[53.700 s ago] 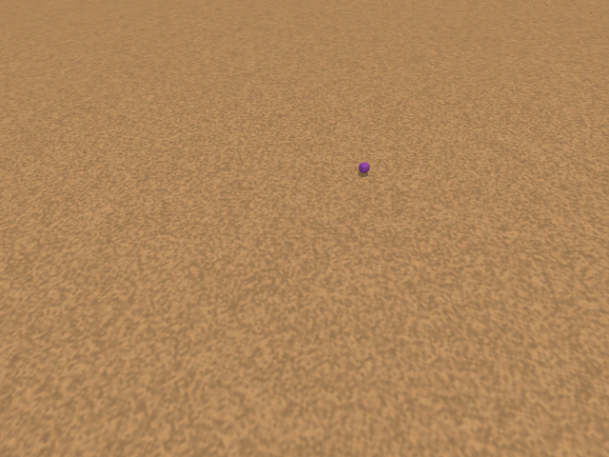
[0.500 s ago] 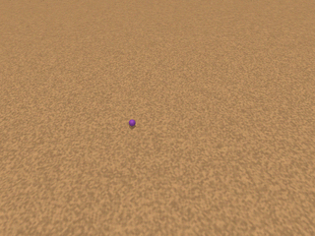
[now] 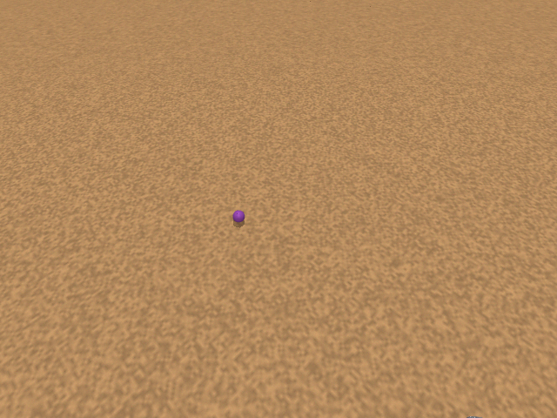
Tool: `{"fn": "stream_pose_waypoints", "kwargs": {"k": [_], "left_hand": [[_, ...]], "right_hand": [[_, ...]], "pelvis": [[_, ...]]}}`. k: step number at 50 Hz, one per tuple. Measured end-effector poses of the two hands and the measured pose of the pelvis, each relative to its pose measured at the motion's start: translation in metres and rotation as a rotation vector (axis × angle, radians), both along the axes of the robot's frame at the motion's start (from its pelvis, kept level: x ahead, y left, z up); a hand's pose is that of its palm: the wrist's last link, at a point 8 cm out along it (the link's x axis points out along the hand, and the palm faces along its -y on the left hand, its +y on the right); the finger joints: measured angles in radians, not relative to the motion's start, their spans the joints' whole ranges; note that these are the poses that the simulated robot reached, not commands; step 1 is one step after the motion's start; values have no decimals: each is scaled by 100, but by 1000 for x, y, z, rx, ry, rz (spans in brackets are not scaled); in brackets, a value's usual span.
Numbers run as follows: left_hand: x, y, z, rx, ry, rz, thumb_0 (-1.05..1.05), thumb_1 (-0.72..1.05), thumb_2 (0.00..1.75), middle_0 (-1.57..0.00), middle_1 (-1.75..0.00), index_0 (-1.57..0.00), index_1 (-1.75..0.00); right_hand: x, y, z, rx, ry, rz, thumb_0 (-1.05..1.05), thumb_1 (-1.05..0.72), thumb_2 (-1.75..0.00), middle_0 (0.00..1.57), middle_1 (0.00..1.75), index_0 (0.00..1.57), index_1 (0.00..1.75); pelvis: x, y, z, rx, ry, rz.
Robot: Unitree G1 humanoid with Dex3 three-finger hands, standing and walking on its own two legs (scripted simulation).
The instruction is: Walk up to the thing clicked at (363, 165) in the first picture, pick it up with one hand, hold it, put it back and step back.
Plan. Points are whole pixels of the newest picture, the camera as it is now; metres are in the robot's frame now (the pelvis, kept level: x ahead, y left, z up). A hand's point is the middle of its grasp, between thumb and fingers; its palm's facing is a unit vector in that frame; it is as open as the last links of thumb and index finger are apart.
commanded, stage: step back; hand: left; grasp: from above
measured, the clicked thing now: (238, 216) +1.06 +0.25 -0.74
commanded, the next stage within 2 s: stand in 0.34 s
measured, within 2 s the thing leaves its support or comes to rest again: neither
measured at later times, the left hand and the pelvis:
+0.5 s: hand out of the picture +0.10 +0.26 -0.15, palm faces -0.04 -0.95 -0.32, open 7.4 cm; pelvis +0.00 +0.01 +0.01, yaw -1 degrees
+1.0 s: hand out of the picture +0.05 +0.25 -0.14, palm faces -0.05 -0.94 -0.34, open 7.4 cm; pelvis -0.01 +0.00 +0.01, yaw -1 degrees
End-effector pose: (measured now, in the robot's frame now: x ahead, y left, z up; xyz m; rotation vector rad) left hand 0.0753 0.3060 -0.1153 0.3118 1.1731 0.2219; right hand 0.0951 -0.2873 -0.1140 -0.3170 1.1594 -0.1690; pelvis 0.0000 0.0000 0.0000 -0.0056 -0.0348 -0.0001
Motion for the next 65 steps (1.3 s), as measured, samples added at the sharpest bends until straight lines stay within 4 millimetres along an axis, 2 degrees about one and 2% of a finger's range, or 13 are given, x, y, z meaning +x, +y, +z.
{"fn": "stream_pose_waypoints", "kwargs": {"k": [7, 14, 20, 30, 43, 50, 65], "left_hand": [[24, 1, 8, 8, -30, -25, 0, 91, 89, -21, -30, -20, -30], [33, 1, 10, 1, -41, -49, 0, 91, 89, -21, -30, -20, -30], [27, -1, 7, -16, -16, -51, 0, 91, 89, -21, -30, -20, -30], [1, -8, 4, -37, 43, -44, 0, 91, 89, -21, -30, -20, -30], [-26, -7, 8, -12, 88, -26, 0, 91, 89, -21, -30, -20, -30], [-25, -10, 9, -9, 85, -29, 0, 91, 89, -21, -30, -20, -30], [-7, -15, 8, -20, 61, -43, 0, 91, 89, -21, -30, -20, -30]], "right_hand": [[18, 3, 4, 6, -36, -20, 0, -90, -90, 21, 30, 20, 30], [14, 2, 9, -2, -37, -40, 0, -90, -90, 21, 30, 20, 30], [-4, 2, 11, -6, -9, -57, 0, -90, -90, 20, 30, 20, 30], [-32, 2, 8, 3, 41, -71, 1, -90, -90, 21, 30, 20, 30], [-46, -4, 2, 17, 71, -65, 1, -90, -90, 21, 30, 20, 30], [-47, -8, 2, 15, 75, -62, 1, -90, -90, 20, 30, 20, 30], [-42, -13, 4, 1, 80, -53, 0, -90, -90, 20, 30, 20, 30]], "pelvis": [[3, 4, 3, 1, -1, -11], [1, 8, 6, 2, -4, -25], [-2, 11, 8, 5, -10, -27], [-8, 11, 12, 10, -20, -19], [-13, 4, 12, 9, -17, -11], [-12, 0, 12, 8, -16, -11], [-7, -2, 12, 7, -5, -10]]}}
